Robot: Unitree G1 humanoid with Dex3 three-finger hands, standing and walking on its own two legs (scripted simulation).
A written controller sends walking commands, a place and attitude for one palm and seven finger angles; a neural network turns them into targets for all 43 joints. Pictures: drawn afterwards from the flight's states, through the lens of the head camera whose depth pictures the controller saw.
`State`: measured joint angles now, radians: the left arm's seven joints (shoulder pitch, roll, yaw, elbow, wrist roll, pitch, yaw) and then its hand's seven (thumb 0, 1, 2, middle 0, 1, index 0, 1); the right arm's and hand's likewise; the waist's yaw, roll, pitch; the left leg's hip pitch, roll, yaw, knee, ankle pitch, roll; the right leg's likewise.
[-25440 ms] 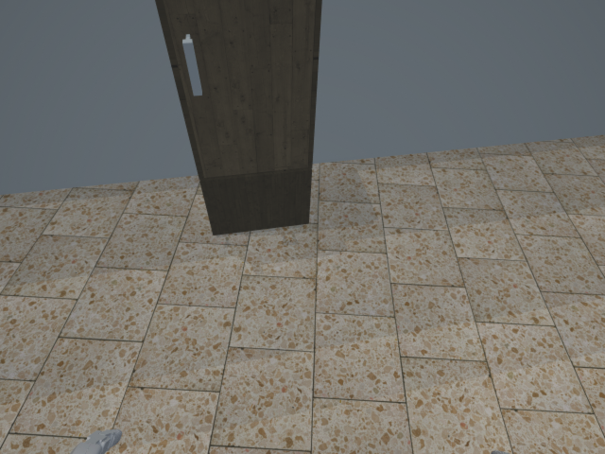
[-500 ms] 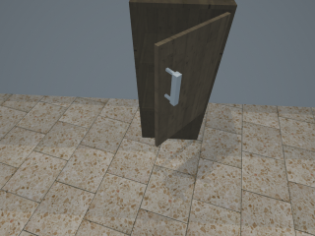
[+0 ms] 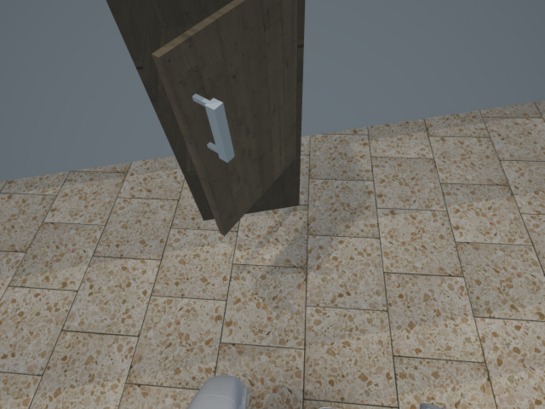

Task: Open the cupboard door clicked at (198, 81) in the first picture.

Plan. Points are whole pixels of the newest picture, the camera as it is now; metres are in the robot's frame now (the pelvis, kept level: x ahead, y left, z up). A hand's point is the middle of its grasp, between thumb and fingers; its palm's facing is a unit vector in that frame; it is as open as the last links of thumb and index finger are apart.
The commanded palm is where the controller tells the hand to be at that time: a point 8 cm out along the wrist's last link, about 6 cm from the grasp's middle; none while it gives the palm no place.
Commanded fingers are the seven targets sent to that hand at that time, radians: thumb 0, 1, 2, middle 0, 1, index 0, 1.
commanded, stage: walk to a spot facing it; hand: left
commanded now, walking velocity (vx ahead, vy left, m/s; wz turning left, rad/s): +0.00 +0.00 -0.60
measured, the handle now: (213, 128) +0.60 +0.18 +0.00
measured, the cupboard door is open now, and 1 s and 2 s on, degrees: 44 44 44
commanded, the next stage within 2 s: none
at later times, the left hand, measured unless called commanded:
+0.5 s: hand (139, 392) +0.14 +0.26 -0.18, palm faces -0.21 -0.95 -0.22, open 7.4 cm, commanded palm none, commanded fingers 0.00 0.90 0.90 -0.20 -0.30 -0.20 -0.30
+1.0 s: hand (234, 329) +0.25 +0.11 -0.15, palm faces -0.60 -0.75 -0.27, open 7.4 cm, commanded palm none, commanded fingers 0.00 0.90 0.90 -0.20 -0.30 -0.20 -0.30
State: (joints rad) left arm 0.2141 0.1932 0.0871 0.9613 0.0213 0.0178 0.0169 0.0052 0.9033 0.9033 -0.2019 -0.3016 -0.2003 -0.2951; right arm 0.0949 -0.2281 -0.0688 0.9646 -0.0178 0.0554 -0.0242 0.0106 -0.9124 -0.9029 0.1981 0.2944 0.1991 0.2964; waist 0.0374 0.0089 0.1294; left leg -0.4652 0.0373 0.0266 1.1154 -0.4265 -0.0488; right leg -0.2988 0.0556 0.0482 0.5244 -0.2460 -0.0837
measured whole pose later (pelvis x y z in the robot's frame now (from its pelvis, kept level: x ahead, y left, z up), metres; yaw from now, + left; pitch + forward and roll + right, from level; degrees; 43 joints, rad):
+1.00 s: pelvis +0.03 +0.02 +0.00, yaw -38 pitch +1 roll +1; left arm 0.13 0.22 0.05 0.87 0.02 0.02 0.01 0.01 0.90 0.90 -0.20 -0.30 -0.20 -0.30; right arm 0.21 -0.24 -0.05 0.93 -0.01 0.06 -0.02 0.01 -0.91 -0.90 0.20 0.29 0.20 0.30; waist -0.03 0.00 0.12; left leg -0.48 0.08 0.03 1.09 -0.42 -0.08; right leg -0.27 0.04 0.04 0.52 -0.26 -0.05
